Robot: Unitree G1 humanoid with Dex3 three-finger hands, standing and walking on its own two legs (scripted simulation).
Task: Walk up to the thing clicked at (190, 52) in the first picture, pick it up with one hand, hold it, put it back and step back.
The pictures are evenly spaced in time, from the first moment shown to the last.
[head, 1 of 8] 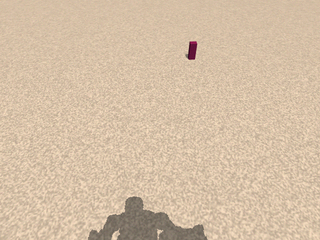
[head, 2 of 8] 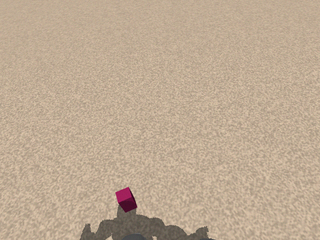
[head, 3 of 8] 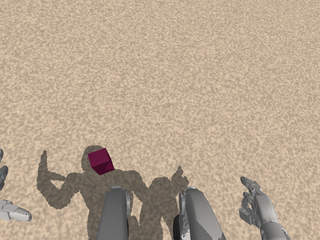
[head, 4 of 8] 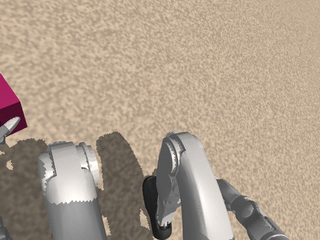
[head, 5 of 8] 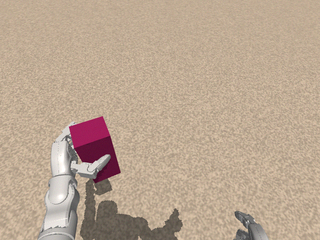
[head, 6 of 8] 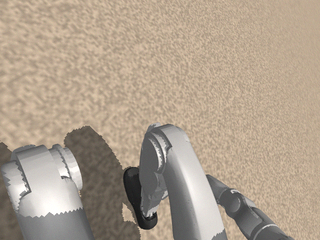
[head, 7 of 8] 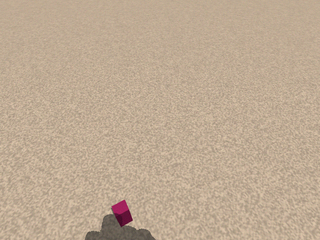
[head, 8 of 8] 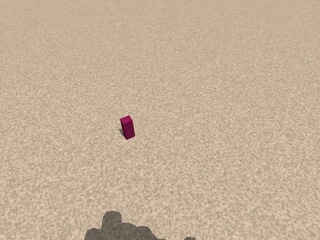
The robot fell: no
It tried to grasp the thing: yes
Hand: left
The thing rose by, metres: 0.67
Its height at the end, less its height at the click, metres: +0.00
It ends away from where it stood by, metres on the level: 0.01
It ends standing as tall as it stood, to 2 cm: yes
